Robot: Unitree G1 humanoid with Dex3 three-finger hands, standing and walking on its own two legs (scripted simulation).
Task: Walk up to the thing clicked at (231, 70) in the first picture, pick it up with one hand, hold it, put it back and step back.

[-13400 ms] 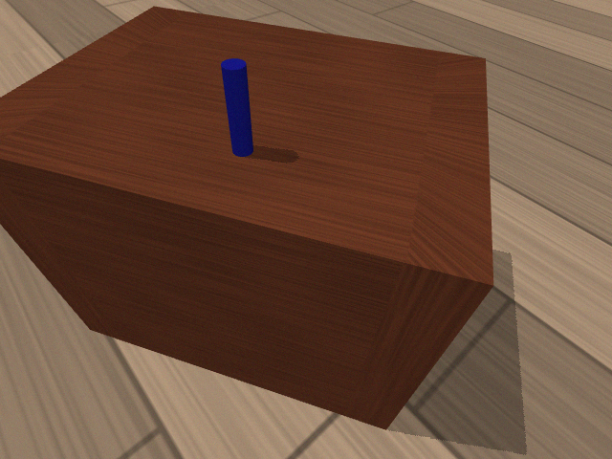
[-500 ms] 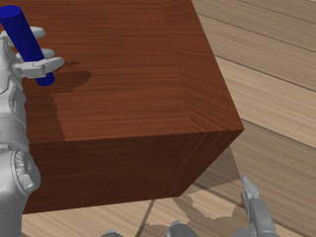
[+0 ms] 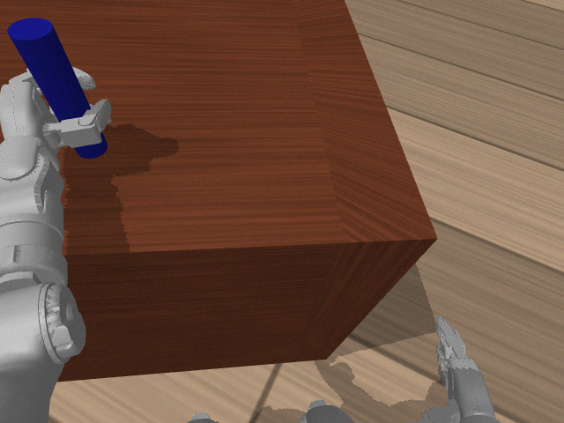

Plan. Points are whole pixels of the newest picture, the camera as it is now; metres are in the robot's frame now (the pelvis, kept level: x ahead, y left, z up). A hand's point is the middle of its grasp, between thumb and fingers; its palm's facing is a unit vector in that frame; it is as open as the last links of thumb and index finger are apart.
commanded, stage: settle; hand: left
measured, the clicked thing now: (66, 98) +0.50 +0.22 +0.17
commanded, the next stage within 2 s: lift in 0.62 s
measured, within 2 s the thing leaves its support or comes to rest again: neither
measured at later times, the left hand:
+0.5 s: hand (66, 83) +0.49 +0.22 +0.19, palm faces +0.18 -0.98 +0.02, open 5.4 cm
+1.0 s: hand (53, 60) +0.49 +0.21 +0.23, palm faces +0.17 -0.98 +0.01, open 5.4 cm
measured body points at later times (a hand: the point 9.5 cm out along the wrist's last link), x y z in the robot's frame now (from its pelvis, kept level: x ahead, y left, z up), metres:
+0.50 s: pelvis +0.00 +0.00 +0.01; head +0.05 +0.01 +0.46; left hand +0.48 +0.27 +0.19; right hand +0.15 -0.26 -0.04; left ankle +0.00 +0.13 -0.69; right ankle +0.01 -0.15 -0.69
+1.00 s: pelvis +0.01 +0.00 +0.02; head +0.04 +0.01 +0.47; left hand +0.47 +0.27 +0.23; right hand +0.15 -0.26 -0.03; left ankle +0.00 +0.13 -0.69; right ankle +0.01 -0.15 -0.69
